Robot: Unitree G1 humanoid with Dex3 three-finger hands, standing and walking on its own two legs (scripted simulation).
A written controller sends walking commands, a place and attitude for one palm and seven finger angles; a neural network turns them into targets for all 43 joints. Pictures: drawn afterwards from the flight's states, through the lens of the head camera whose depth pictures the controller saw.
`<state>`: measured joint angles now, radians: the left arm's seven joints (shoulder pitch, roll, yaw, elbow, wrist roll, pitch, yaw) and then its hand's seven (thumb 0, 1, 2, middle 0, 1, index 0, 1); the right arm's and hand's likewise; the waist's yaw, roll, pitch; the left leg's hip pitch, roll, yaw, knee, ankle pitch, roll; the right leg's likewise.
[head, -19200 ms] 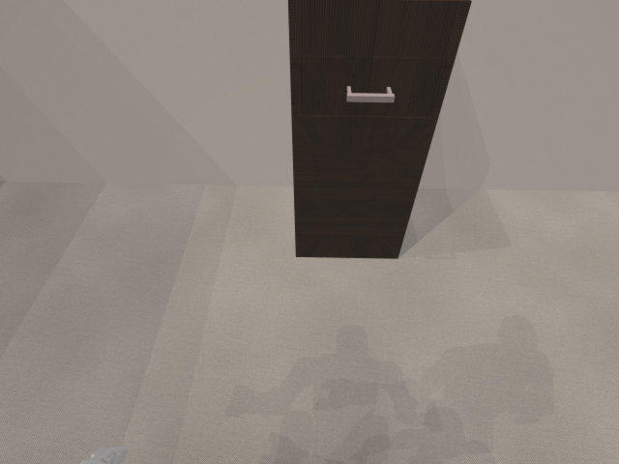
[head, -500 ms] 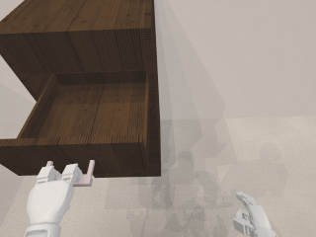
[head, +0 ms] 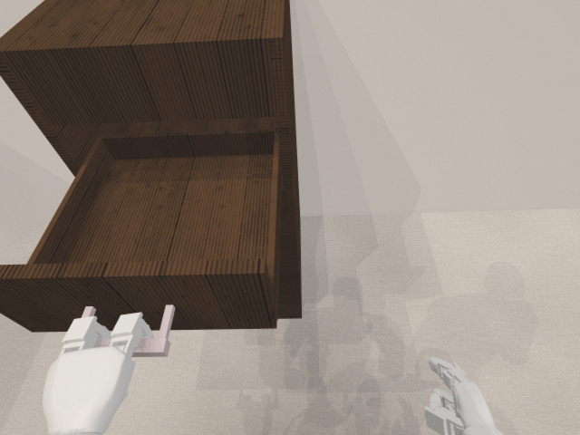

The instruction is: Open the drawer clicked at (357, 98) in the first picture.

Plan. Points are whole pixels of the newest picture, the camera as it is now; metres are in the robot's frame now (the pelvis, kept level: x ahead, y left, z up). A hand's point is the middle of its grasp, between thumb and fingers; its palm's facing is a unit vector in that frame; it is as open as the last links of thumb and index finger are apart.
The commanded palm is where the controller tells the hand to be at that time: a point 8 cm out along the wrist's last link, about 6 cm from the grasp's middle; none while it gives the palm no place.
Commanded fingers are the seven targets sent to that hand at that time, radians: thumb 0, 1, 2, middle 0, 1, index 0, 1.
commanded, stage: open the thumb to release the handle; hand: left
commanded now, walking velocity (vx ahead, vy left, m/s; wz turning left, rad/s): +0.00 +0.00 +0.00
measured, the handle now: (123, 331) +0.24 +0.25 +0.03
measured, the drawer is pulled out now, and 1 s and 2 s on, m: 0.30 0.30 0.30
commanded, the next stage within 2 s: lift the hand off the handle in 0.52 s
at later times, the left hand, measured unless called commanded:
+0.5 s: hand (114, 381) +0.18 +0.25 +0.01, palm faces -0.01 -0.06 -1.00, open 11.8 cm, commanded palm +0.15 +0.25 +0.06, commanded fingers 0.00 -0.50 0.30 -0.30 -1.20 -0.30 -1.20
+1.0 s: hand (119, 371) +0.19 +0.25 +0.01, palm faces +0.02 -0.04 -1.00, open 13.8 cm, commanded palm +0.17 +0.25 +0.07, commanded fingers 0.00 -0.50 0.30 -0.30 -1.20 -0.30 -1.20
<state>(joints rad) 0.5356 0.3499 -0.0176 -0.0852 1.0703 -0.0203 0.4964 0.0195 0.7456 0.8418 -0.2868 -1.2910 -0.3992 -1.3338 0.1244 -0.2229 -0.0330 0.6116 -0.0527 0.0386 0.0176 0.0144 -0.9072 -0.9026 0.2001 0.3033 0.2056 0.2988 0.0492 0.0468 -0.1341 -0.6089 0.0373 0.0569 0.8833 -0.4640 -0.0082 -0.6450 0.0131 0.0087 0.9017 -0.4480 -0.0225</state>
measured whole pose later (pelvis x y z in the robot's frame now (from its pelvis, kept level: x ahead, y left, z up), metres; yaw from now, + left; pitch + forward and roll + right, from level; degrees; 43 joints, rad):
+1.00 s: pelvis -0.02 -0.01 +0.01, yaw +2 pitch +8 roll +1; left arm 0.28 0.36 -0.07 0.11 1.08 -0.01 0.46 0.00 -0.49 0.30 -0.35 -1.22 -0.32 -1.20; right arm 0.09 -0.21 -0.02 0.68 -0.03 0.03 -0.07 0.01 -0.91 -0.90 0.20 0.30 0.21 0.30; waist 0.08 0.05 -0.09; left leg -0.56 0.02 0.01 0.82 -0.40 -0.02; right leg -0.58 0.00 -0.03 0.83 -0.40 -0.03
